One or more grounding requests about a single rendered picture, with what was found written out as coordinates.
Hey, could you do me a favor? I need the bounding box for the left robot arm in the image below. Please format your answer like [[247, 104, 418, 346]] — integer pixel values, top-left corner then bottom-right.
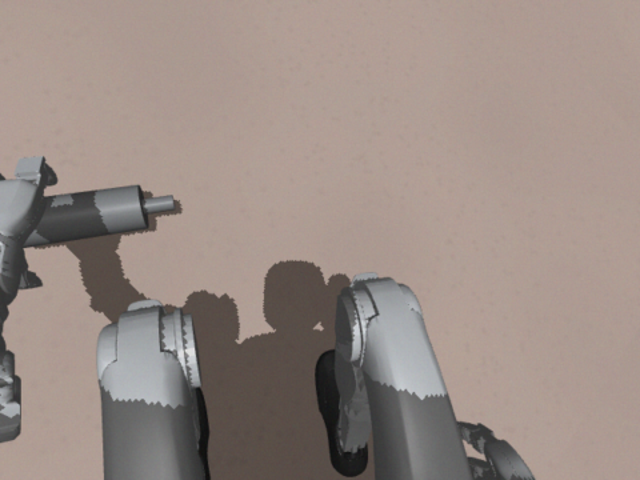
[[0, 235, 25, 443]]

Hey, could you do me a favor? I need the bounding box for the bottle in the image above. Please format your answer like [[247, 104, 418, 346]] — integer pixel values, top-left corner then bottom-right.
[[22, 185, 175, 248]]

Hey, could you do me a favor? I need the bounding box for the left robot foot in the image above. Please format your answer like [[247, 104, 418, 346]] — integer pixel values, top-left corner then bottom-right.
[[195, 387, 211, 480]]

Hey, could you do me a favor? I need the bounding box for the right robot foot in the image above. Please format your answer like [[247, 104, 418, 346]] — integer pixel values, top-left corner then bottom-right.
[[315, 350, 368, 477]]

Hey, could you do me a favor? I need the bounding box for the right robot hand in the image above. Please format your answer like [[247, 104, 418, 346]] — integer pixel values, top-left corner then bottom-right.
[[457, 421, 535, 480]]

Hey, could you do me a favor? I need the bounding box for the left robot hand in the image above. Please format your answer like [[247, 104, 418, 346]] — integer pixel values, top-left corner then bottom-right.
[[0, 156, 58, 289]]

